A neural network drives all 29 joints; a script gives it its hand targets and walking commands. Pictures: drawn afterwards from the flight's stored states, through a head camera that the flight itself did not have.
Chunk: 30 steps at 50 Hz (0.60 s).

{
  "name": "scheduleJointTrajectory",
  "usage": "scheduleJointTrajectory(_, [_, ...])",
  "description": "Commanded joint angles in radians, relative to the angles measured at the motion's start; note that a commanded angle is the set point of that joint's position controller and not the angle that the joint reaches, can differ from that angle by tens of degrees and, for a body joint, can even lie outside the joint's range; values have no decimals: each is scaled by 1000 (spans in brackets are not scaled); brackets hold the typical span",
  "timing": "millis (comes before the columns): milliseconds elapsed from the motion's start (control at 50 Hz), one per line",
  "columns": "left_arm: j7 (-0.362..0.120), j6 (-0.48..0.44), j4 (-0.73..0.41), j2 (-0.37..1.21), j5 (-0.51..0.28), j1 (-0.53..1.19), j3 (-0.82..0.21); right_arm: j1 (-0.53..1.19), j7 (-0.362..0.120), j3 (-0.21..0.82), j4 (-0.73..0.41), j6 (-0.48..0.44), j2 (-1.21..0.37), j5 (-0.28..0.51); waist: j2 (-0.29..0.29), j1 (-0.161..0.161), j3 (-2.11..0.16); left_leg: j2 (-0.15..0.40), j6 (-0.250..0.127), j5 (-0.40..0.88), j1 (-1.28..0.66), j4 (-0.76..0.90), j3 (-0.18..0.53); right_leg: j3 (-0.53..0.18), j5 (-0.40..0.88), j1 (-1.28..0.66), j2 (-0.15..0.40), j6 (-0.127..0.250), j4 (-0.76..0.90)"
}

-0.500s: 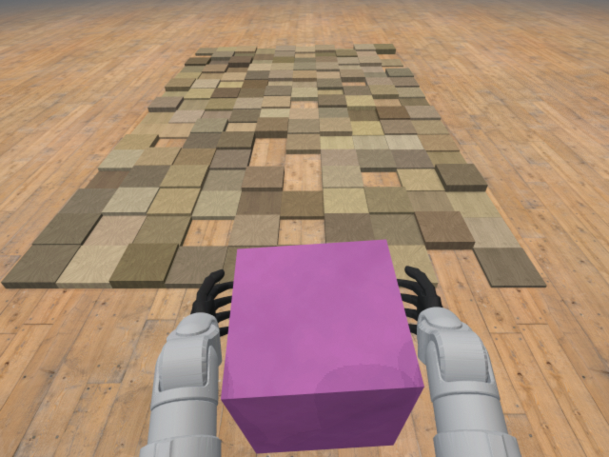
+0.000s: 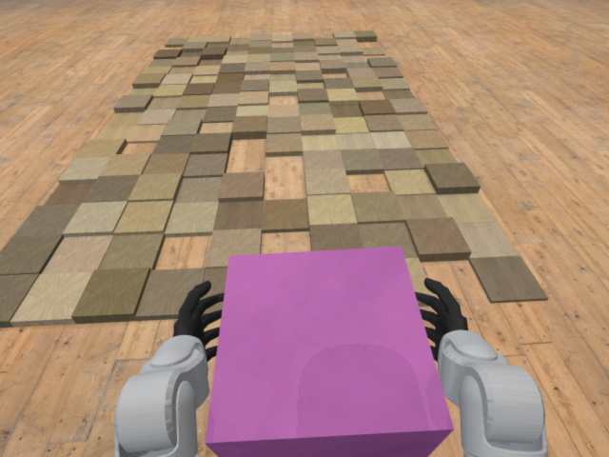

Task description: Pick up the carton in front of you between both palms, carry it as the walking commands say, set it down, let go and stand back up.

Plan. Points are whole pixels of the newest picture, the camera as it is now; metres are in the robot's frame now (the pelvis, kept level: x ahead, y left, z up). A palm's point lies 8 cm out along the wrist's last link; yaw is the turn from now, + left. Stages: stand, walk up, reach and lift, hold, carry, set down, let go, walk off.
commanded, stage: carry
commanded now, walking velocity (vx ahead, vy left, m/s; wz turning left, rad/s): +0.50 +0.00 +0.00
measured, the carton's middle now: (321, 373) +0.24 +0.00 +0.02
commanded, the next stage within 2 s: none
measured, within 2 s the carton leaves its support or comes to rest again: neither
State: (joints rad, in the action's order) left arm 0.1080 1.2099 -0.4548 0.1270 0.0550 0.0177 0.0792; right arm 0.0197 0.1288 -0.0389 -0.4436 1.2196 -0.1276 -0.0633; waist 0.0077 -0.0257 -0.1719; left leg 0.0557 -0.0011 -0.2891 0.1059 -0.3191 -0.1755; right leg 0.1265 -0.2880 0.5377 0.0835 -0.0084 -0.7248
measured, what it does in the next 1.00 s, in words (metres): walks ahead: right foot, then left foot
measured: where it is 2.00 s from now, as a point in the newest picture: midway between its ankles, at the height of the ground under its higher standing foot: (302, 242)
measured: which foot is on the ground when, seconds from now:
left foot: down 0.00-0.12, up 0.14-0.54, down 0.56-1.00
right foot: up 0.00-0.08, down 0.10-0.58, up 0.60-0.98, down 1.00-1.00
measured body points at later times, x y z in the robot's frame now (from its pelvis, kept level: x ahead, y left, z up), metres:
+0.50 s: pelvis +0.28 -0.02 +0.00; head +0.28 -0.01 +0.45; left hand +0.55 +0.15 +0.12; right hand +0.57 -0.15 +0.13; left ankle +0.41 +0.09 -0.72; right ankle +0.18 -0.12 -0.75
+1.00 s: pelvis +0.59 +0.00 -0.02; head +0.62 +0.01 +0.43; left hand +0.97 +0.15 +0.13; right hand +0.97 -0.15 +0.14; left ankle +0.44 +0.08 -0.74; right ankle +0.74 -0.10 -0.72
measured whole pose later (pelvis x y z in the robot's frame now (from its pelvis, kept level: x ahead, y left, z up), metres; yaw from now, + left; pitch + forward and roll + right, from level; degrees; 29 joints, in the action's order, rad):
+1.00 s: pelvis +0.59 +0.00 -0.02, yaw +1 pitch +5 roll +0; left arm 0.16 1.25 -0.12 0.05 0.04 0.69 0.30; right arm 0.71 0.17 -0.25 -0.07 1.24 -0.05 -0.02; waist -0.02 -0.04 -0.02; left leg 0.03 -0.01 -0.46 0.05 -0.44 -0.20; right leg 0.14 -0.14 0.65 0.05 0.08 -0.67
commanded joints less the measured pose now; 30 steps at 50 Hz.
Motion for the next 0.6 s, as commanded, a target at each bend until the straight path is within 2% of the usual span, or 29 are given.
scheduleJointTrajectory(0, [-117, 12, -58, 772, -294, 425, -642, 469, -152, 652, -114, -2, -774, 359, 118, -3, -18, 186, -112, 53, -7, 136, 120, 104, 93, -42, -53, -15, 163])
scheduleJointTrajectory(20, [-116, 21, -39, 777, -292, 394, -629, 496, -148, 641, -143, 10, -746, 348, 99, 5, 6, 195, -97, 98, 15, 94, 90, 96, 126, -93, -43, -8, 184])
scheduleJointTrajectory(40, [-116, 31, -49, 753, -287, 378, -617, 489, -141, 641, -154, 17, -740, 346, 118, 9, -14, 175, -85, 117, 38, 29, 51, 127, 154, -178, -56, -10, 237])
scheduleJointTrajectory(60, [-113, 38, -55, 738, -299, 400, -611, 476, -134, 633, -117, 23, -724, 346, 101, 20, -50, 166, -74, 188, 66, -81, 25, 163, 102, -303, -83, 1, 257])
scheduleJointTrajectory(80, [-109, 45, -28, 718, -282, 398, -600, 470, -132, 614, -119, 32, -701, 334, 93, 22, -79, 136, -42, 208, 194, -191, -14, 145, 94, -479, -72, 23, 219])
scheduleJointTrajectory(100, [-105, 49, -46, 689, -268, 373, -580, 493, -131, 629, -117, 44, -701, 349, -36, 52, -127, 76, 2, 142, 309, -428, -67, -90, -80, -632, 87, 59, 331])
scheduleJointTrajectory(120, [-101, 57, -11, 684, -259, 402, -574, 514, -131, 610, -132, 56, -675, 336, -321, 57, -161, -41, 45, -103, 553, -773, -55, -591, -199, -755, 340, 201, 489])
scheduleJointTrajectory(140, [-104, 49, -40, 709, -276, 407, -586, 531, -149, 633, -127, 55, -721, 366, -229, 62, -169, -11, 6, -224, 670, -914, 98, -671, -140, -748, 395, 259, 513])
scheduleJointTrajectory(160, [-115, 53, -65, 779, -290, 448, -601, 580, -156, 648, -137, 49, -751, 374, -181, 54, -169, 49, -21, -186, 661, -931, 154, -573, -104, -694, 356, 207, 516])
scheduleJointTrajectory(180, [-126, 48, -77, 833, -321, 498, -620, 575, -165, 654, -131, 47, -794, 374, -165, 49, -175, 75, -20, -127, 640, -925, 151, -477, -113, -634, 332, 181, 526])
scheduleJointTrajectory(200, [-134, 40, -84, 834, -303, 498, -631, 608, -165, 653, -130, 39, -843, 385, -100, 43, -141, 114, -23, -57, 624, -879, 158, -407, -130, -554, 313, 158, 560])
scheduleJointTrajectory(220, [-142, 35, -102, 890, -335, 536, -663, 592, -166, 647, -159, 25, -851, 369, -64, 41, -162, 99, -20, 0, 574, -790, 144, -338, -97, -530, 286, 140, 565])
scheduleJointTrajectory(240, [-148, 29, -100, 860, -325, 506, -659, 560, -163, 646, -105, 24, -872, 357, -78, 40, -160, 84, -16, 17, 538, -735, 127, -280, -67, -503, 270, 125, 568])
scheduleJointTrajectory(260, [-154, 20, -169, 874, -346, 536, -695, 524, -161, 651, -136, 5, -896, 343, -84, 40, -175, 73, -8, 28, 505, -661, 109, -214, -20, -491, 247, 126, 571])
scheduleJointTrajectory(280, [-156, 26, -111, 878, -361, 512, -701, 486, -154, 622, -97, 9, -863, 316, -85, 45, -141, 69, -2, 22, 536, -581, 86, -196, -9, -515, 250, 142, 581])
scheduleJointTrajectory(300, [-163, 21, -164, 868, -364, 518, -717, 469, -154, 636, -132, 2, -870, 301, -96, 44, -136, 64, 6, 62, 528, -533, 74, -156, 50, -518, 243, 140, 585])
scheduleJointTrajectory(320, [-165, 25, -149, 858, -361, 483, -701, 472, -155, 628, -153, 6, -852, 300, -97, 42, -142, 54, 5, 76, 504, -429, 64, -138, 70, -533, 222, 137, 579])
scheduleJointTrajectory(340, [-164, 29, -142, 826, -357, 492, -695, 478, -152, 630, -119, 9, -845, 303, -103, 45, -110, 37, -1, 110, 534, -381, 34, -110, 132, -567, 197, 126, 561])
scheduleJointTrajectory(360, [-162, 33, -136, 814, -357, 488, -695, 462, -150, 614, -141, 12, -819, 291, -145, 45, -80, 29, -2, 116, 517, -329, 17, -76, 169, -551, 207, 131, 553])
scheduleJointTrajectory(380, [-161, 35, -167, 784, -353, 515, -695, 509, -143, 614, -167, 13, -790, 291, -116, 45, -73, 18, 1, 145, 506, -293, 8, -60, 184, -548, 193, 129, 544])
scheduleJointTrajectory(420, [-152, 47, -175, 751, -380, 617, -683, 610, -136, 618, -177, 27, -762, 325, -142, 53, -56, -5, -13, 205, 497, -259, -34, -29, 294, -576, 176, 125, 518])
scheduleJointTrajectory(440, [-138, 57, -150, 701, -355, 609, -662, 625, -130, 596, -189, 39, -683, 321, -160, 63, -43, 12, -23, 233, 441, -257, -5, -38, 228, -531, 204, 123, 526])
scheduleJointTrajectory(460, [-129, 63, -141, 684, -366, 652, -656, 675, -125, 608, -209, 47, -662, 339, -214, 59, -30, 23, -25, 238, 409, -239, -5, -14, 220, -528, 187, 122, 509])
scheduleJointTrajectory(480, [-115, 71, -126, 628, -349, 691, -638, 715, -114, 587, -169, 62, -625, 335, -181, 46, -33, 24, -25, 222, 324, -234, -21, 15, 158, -474, 171, 109, 470])
scheduleJointTrajectory(500, [-96, 84, -89, 587, -339, 752, -617, 725, -107, 559, -121, 68, -581, 329, -155, 37, -47, -19, -34, 195, 259, -180, -78, 69, 186, -472, 149, 97, 357])
scheduleJointTrajectory(520, [-80, 93, -46, 565, -329, 780, -597, 754, -92, 532, -103, 76, -528, 314, -54, 16, -108, -50, -30, 148, 42, -238, -98, 67, 224, -375, 113, 85, 241])
scheduleJointTrajectory(540, [-65, 101, -47, 524, -336, 828, -584, 770, -81, 497, -41, 84, -516, 320, 46, -22, -138, 12, -40, 31, -74, -157, 9, 109, 170, -280, 68, 55, 16])
scheduleJointTrajectory(560, [-49, 121, 0, 508, -319, 849, -559, 788, -69, 460, -15, 93, -454, 304, 229, -20, -204, 234, -90, -182, -184, -22, 405, 87, 1, -136, -8, 8, -246])
scheduleJointTrajectory(580, [-41, 124, 3, 512, -326, 855, -528, 837, -62, 458, 3, 94, -472, 323, 342, -20, -208, 378, -211, -222, -293, 120, 756, 10, -215, 132, -121, 5, -456])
